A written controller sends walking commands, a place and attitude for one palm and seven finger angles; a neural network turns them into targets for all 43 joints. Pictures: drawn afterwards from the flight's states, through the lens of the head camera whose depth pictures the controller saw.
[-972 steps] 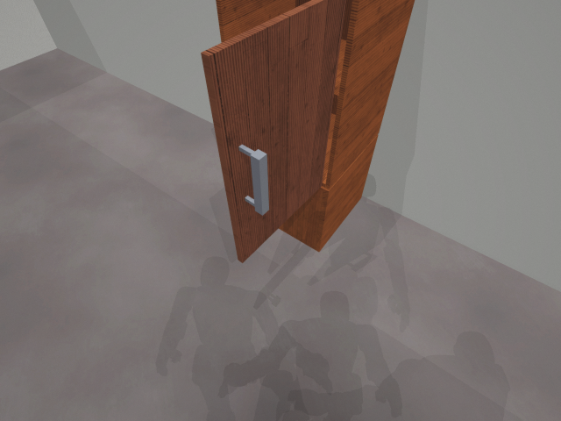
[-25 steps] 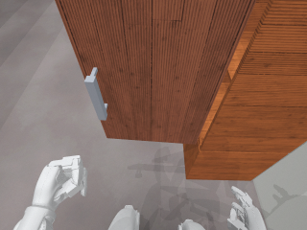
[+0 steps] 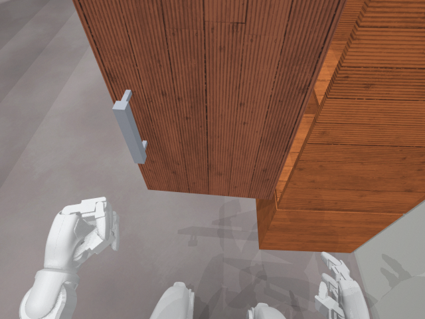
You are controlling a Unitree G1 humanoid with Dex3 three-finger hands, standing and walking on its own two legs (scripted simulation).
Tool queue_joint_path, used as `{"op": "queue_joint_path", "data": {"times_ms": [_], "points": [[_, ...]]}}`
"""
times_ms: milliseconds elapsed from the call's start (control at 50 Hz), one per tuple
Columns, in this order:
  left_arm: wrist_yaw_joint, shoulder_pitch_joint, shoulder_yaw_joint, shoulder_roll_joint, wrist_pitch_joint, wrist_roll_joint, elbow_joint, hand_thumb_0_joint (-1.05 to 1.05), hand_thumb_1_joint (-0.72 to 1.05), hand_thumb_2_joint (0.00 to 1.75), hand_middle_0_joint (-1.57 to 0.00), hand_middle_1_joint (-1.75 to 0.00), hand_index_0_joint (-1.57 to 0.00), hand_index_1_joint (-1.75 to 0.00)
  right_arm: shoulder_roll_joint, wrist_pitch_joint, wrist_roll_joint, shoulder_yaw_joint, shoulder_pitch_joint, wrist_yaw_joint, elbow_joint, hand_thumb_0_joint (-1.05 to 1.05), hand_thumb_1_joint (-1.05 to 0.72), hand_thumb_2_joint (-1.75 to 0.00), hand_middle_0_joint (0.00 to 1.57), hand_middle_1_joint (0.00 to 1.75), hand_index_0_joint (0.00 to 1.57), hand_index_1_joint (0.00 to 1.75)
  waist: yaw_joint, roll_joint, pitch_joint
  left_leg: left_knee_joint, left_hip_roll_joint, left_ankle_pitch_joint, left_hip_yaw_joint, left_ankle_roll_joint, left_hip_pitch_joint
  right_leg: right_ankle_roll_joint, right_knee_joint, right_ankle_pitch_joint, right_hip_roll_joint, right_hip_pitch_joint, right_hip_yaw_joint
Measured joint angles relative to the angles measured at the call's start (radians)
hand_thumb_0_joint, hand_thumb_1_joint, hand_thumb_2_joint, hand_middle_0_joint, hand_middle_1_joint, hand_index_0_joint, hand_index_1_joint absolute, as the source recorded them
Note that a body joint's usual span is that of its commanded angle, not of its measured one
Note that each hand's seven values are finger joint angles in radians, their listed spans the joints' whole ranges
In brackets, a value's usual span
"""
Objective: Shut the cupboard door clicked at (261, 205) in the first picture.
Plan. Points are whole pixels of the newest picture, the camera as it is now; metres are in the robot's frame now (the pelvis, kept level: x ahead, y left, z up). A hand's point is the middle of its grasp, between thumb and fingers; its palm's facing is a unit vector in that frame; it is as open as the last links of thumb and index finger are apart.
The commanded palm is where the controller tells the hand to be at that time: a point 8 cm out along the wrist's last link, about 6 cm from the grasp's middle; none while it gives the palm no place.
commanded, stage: bring the fist close to the handle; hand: left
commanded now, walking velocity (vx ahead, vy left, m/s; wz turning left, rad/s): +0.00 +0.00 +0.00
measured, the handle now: (134, 128) +0.48 +0.21 +0.06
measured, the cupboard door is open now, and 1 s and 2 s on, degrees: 87 87 80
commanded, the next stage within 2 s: push the door shut along its arc in 1.22 s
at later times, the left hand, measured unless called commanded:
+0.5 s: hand (129, 198) +0.31 +0.18 +0.06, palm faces -0.06 -1.00 -0.01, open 3.1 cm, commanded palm +0.30 +0.24 +0.07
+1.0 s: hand (136, 166) +0.37 +0.18 +0.07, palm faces -0.04 -1.00 -0.03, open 3.1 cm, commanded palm +0.35 +0.23 +0.07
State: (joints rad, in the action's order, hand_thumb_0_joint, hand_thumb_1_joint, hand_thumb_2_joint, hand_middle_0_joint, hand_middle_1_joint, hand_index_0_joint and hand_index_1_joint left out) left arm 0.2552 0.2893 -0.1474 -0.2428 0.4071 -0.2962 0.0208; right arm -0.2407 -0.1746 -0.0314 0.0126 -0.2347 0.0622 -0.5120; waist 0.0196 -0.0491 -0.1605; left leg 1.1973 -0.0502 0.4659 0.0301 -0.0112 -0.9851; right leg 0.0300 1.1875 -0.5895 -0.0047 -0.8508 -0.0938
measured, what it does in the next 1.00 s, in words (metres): stands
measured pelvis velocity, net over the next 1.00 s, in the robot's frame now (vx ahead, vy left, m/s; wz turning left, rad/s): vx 0.01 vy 0.01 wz -0.03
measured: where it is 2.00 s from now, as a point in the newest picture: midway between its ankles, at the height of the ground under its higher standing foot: outside the picture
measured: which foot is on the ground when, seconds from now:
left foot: down 0.00-1.00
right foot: down 0.00-1.00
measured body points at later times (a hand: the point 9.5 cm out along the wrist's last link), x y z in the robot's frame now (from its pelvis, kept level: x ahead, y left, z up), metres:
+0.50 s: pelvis +0.00 +0.01 +0.01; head +0.07 +0.02 +0.46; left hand +0.31 +0.23 +0.06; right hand +0.15 -0.23 -0.08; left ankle +0.06 +0.13 -0.64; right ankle +0.00 -0.11 -0.64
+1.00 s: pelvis +0.01 +0.01 +0.01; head +0.08 +0.01 +0.46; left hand +0.37 +0.23 +0.08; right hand +0.12 -0.25 -0.09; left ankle +0.06 +0.13 -0.64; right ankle +0.00 -0.11 -0.64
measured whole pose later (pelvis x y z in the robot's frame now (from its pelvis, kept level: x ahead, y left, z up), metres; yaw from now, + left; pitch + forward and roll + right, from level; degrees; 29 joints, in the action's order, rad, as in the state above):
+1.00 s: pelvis +0.01 +0.01 +0.01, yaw -2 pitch +16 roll -1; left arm 0.22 -0.25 -0.20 -0.26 0.40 -0.23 0.54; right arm -0.26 -0.07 -0.03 0.00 -0.28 0.03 -0.61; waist -0.03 -0.04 -0.15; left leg 1.11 -0.05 0.44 -0.02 0.00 -0.96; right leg 0.01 1.11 -0.55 0.00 -0.85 -0.05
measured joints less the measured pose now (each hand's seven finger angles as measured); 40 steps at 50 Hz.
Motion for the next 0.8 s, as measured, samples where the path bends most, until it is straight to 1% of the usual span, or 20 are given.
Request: {"op": "queue_joint_path", "data": {"times_ms": [40,100,140,180,260,320,460,620,720,800], "points": [[0.013,-0.042,0.004,-0.001,-0.017,0.001,0.03,0.02,0.9,0.9,-1.3,-1.5,-1.3,-1.5,-0.002,0.003,-0.004,0.003,0.003,0.0,-0.007,0.02,-0.9,-0.9,0.2,0.3,0.2,0.3,-0.002,-0.002,0.001,0.003,0.001,0.0,0.001,0.001,-0.007,-0.001,0.003,0.0,0.001,-0.006,0.0],[0.03,-0.09,0.015,-0.007,-0.064,0.007,0.072,0.02,0.9,0.9,-1.3,-1.5,-1.3,-1.5,-0.003,0.01,-0.007,0.008,0.0,0.003,-0.012,0.02,-0.9,-0.9,0.2,0.3,0.2,0.3,-0.009,-0.003,0.004,-0.004,0.0,-0.003,-0.004,0.004,-0.006,-0.004,-0.004,0.005,0.0,-0.008,0.004],[0.03,-0.11,0.016,-0.01,-0.088,0.01,0.09,0.02,0.9,0.9,-1.3,-1.5,-1.3,-1.5,-0.002,0.015,-0.007,0.009,-0.005,0.004,-0.014,0.02,-0.9,-0.9,0.2,0.3,0.2,0.3,-0.016,-0.001,0.004,-0.014,-0.001,-0.006,-0.01,0.006,0.001,-0.006,-0.013,0.01,0.0,-0.004,0.01],[0.019,-0.122,0.006,-0.011,-0.096,0.009,0.098,0.02,0.9,0.9,-1.3,-1.5,-1.3,-1.5,0.001,0.019,-0.006,0.008,-0.012,0.004,-0.016,0.02,-0.9,-0.9,0.2,0.3,0.2,0.3,-0.022,0.002,0.005,-0.026,-0.002,-0.009,-0.017,0.008,0.012,-0.008,-0.024,0.015,0.0,0.004,0.017],[-0.016,-0.153,-0.016,-0.009,-0.074,0.007,0.118,0.02,0.9,0.9,-1.3,-1.5,-1.3,-1.5,0.0,0.022,-0.004,0.003,-0.029,-0.002,-0.024,0.02,-0.9,-0.9,0.2,0.3,0.2,0.3,-0.027,0.007,0.003,-0.047,0.0,-0.014,-0.025,0.012,0.029,-0.013,-0.045,0.023,0.002,0.018,0.024],[-0.022,-0.188,-0.024,-0.009,-0.057,0.013,0.155,0.02,0.9,0.9,-1.3,-1.5,-1.3,-1.5,-0.005,0.028,-0.004,0.002,-0.035,-0.007,-0.034,0.02,-0.9,-0.9,0.2,0.3,0.2,0.3,-0.028,0.008,0.0,-0.053,0.003,-0.016,-0.027,0.015,0.031,-0.016,-0.051,0.026,0.004,0.02,0.026],[-0.016,-0.267,0.016,0.003,-0.068,0.038,0.244,0.02,0.9,0.9,-1.3,-1.5,-1.3,-1.5,-0.015,0.038,-0.006,-0.002,-0.025,-0.009,-0.047,0.02,-0.9,-0.9,0.2,0.3,0.2,0.3,-0.034,0.006,0.014,-0.061,0.009,-0.024,-0.031,0.023,0.027,-0.023,-0.061,0.035,0.011,0.017,0.029],[-0.076,-0.395,-0.001,0.006,-0.034,0.071,0.323,0.02,0.9,0.9,-1.3,-1.5,-1.3,-1.5,-0.002,0.047,0.001,0.0,-0.008,-0.018,-0.066,0.02,-0.9,-0.9,0.2,0.3,0.2,0.3,-0.041,0.015,0.018,-0.067,0.008,-0.029,-0.038,0.023,0.021,-0.024,-0.062,0.041,0.01,0.006,0.036],[-0.068,-0.468,-0.008,-0.006,-0.05,0.08,0.417,0.02,0.9,0.9,-1.3,-1.5,-1.3,-1.5,-0.001,0.069,-0.001,0.006,-0.015,-0.026,-0.073,0.02,-0.9,-0.9,0.2,0.3,0.2,0.3,-0.043,0.012,0.012,-0.083,0.008,-0.034,-0.042,0.023,0.029,-0.024,-0.074,0.045,0.01,0.011,0.04],[-0.054,-0.521,-0.033,-0.015,-0.059,0.076,0.499,0.02,0.9,0.9,-1.3,-1.5,-1.3,-1.5,-0.003,0.083,-0.001,0.01,-0.022,-0.024,-0.076,0.01,-0.9,-0.9,0.2,0.3,0.2,0.3,-0.049,0.017,0.015,-0.089,0.006,-0.038,-0.044,0.021,0.028,-0.022,-0.078,0.048,0.008,0.007,0.042]]}}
